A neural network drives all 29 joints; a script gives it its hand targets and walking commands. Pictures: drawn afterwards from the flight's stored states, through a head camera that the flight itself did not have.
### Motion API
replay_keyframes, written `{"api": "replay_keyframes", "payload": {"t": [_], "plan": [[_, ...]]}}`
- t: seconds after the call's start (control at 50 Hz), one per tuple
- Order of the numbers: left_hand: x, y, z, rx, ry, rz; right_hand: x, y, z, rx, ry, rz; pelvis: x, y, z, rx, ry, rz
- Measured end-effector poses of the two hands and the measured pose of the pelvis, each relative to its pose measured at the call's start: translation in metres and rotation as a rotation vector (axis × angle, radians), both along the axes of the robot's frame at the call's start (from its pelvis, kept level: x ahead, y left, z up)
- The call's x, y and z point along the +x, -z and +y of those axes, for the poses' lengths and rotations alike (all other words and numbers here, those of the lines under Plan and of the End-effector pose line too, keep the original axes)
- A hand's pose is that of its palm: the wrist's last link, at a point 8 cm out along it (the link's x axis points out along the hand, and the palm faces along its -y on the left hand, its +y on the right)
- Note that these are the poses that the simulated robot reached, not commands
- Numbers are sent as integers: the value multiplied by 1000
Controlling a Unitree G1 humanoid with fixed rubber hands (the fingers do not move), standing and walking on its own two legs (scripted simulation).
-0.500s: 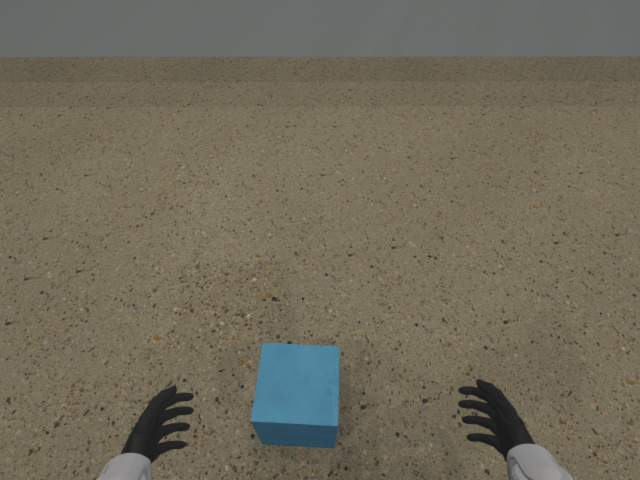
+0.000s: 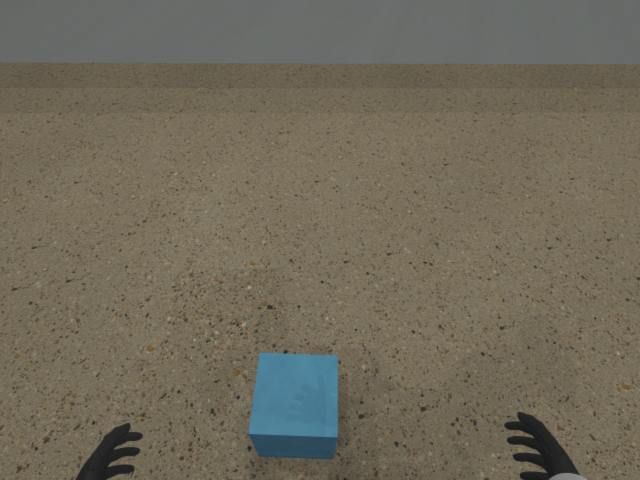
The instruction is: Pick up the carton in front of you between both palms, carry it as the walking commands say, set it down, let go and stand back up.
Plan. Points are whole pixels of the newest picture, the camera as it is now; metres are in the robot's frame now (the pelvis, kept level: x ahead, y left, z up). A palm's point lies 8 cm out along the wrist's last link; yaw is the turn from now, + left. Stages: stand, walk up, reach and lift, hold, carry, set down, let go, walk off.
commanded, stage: stand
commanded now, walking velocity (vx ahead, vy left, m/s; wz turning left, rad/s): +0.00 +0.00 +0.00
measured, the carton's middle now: (297, 407) +0.39 +0.06 -0.65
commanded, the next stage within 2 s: none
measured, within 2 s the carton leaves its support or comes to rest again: neither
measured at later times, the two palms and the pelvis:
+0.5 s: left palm out of the picture +0.11 +0.29 -0.09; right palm out of the picture +0.11 -0.29 -0.09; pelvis -0.01 +0.00 +0.00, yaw +0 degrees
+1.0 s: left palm out of the picture +0.07 +0.30 -0.09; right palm out of the picture +0.07 -0.31 -0.09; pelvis -0.02 +0.00 +0.01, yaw +0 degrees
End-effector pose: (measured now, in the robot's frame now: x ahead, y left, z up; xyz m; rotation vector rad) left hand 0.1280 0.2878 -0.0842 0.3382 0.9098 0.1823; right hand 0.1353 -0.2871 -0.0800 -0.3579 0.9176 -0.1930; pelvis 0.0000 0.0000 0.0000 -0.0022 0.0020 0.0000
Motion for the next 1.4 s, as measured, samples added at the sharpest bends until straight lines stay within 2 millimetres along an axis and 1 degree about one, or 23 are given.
{"api": "replay_keyframes", "payload": {"t": [0.14, 0.26, 0.76, 0.96, 1.14, 1.4], "plan": [[1, 3, -1, -1, 2, 15, -2, 4, 2, 4, 4, 20, 3, -1, 1, 1, 1, -4], [-3, 4, 0, 1, -1, 31, -7, 6, 0, 4, 11, 38, 2, -2, 1, 2, 1, -11], [-43, 7, 11, 22, -23, 117, -47, 10, -15, -5, 35, 122, -16, -8, -1, 2, -1, -38], [-55, 8, 13, 24, -31, 148, -60, 12, -18, -6, 42, 152, -23, -9, -2, 2, -2, -43], [-61, 9, 15, 25, -38, 165, -66, 12, -21, -9, 46, 170, -26, -9, -3, 1, -4, -45], [-64, 9, 17, 26, -46, 178, -70, 12, -24, -13, 49, 185, -28, -10, -3, 1, -6, -45]]}}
